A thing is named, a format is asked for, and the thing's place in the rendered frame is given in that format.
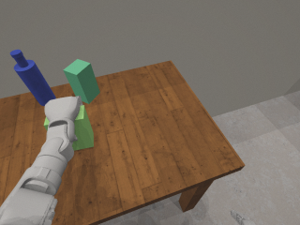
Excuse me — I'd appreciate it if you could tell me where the left robot forearm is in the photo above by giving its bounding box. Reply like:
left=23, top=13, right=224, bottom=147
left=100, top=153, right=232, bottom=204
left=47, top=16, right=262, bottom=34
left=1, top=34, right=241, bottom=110
left=0, top=117, right=75, bottom=219

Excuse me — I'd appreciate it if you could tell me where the robot left upper arm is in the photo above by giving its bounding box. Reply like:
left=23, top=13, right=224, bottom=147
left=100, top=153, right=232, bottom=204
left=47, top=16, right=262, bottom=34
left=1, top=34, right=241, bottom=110
left=0, top=187, right=58, bottom=225

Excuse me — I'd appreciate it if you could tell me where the table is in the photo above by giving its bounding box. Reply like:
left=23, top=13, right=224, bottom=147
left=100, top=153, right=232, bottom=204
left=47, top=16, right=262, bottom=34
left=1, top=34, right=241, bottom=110
left=0, top=60, right=246, bottom=225

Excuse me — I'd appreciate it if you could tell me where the robot right hand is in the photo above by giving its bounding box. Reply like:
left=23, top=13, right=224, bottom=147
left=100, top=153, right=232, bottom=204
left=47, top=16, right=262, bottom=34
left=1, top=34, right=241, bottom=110
left=231, top=210, right=256, bottom=225

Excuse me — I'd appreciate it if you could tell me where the robot left hand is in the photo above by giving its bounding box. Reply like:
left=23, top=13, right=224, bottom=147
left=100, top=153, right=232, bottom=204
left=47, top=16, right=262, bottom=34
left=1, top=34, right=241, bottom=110
left=44, top=96, right=83, bottom=142

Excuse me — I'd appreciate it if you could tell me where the sponge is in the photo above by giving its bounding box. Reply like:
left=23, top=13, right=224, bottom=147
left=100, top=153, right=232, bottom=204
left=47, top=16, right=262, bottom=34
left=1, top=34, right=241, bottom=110
left=43, top=105, right=94, bottom=151

